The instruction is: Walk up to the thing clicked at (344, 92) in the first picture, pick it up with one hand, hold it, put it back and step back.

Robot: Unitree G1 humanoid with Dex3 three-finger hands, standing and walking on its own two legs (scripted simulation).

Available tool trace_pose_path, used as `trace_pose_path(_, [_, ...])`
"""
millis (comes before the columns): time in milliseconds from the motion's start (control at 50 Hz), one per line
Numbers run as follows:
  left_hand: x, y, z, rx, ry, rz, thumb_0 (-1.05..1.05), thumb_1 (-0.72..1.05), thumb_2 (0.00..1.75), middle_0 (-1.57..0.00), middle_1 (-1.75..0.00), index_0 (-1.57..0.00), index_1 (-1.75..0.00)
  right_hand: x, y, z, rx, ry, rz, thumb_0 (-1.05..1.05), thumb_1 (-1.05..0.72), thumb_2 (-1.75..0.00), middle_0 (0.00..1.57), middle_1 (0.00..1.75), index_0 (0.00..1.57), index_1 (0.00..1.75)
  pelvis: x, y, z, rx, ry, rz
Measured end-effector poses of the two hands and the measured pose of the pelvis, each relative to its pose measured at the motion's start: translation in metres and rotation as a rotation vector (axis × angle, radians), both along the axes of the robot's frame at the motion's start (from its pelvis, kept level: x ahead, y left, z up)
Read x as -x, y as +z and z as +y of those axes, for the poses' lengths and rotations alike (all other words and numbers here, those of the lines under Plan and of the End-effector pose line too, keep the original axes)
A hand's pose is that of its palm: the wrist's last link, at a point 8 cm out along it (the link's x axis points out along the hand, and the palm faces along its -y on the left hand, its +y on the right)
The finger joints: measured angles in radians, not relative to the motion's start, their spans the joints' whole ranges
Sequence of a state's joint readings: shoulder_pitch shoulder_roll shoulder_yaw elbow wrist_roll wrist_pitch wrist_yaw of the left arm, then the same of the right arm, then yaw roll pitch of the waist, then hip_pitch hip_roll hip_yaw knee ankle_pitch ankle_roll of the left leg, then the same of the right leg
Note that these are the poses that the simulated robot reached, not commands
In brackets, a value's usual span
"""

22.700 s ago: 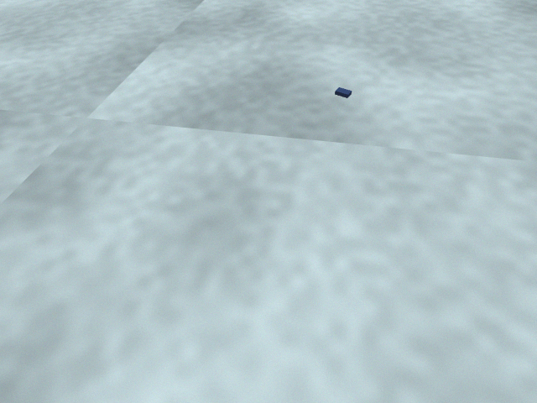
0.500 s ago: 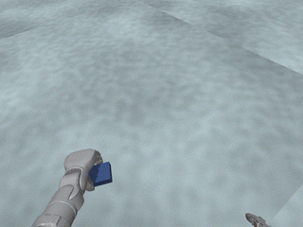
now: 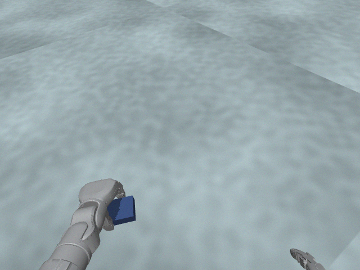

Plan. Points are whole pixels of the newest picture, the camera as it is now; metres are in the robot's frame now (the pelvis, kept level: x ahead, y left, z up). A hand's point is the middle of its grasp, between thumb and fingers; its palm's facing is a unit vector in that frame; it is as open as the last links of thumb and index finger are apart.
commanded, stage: hold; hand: left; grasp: from above
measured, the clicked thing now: (115, 211) +0.30 +0.21 -0.09
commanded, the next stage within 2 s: crouch in 0.94 s
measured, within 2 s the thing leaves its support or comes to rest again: neither
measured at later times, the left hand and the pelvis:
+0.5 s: hand (104, 212) +0.28 +0.22 -0.04, palm faces -0.45 -0.09 -0.89, open 8.8 cm; pelvis +0.00 +0.00 +0.00, yaw +0 degrees
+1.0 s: hand (105, 210) +0.29 +0.22 -0.04, palm faces -0.44 -0.09 -0.89, open 8.8 cm; pelvis +0.00 +0.00 +0.01, yaw +0 degrees
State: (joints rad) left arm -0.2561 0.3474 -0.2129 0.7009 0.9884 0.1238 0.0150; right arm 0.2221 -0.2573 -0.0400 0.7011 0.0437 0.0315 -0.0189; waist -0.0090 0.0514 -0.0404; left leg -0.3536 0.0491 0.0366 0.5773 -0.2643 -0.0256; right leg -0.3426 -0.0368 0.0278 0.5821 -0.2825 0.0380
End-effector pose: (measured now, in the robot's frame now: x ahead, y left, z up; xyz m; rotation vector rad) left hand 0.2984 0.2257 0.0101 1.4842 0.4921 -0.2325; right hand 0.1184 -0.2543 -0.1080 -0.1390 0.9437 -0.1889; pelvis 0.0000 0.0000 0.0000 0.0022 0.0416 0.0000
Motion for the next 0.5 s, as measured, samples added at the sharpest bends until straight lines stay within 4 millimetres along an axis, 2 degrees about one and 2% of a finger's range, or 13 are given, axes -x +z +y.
trace_pose_path(500, [0.0098,0.0071,-0.0013,0.004,-0.003,0.007,0.0,0.18,0.22,-0.94,-0.17,-0.92,-0.18,-0.0101,0.0063,0.0001,-0.006,0.019,-0.022,0.01,-0.91,-0.9,0.2,0.3,0.2,0.3,0.0034,0.0045,-0.004,-0.004,0.002,-0.023])
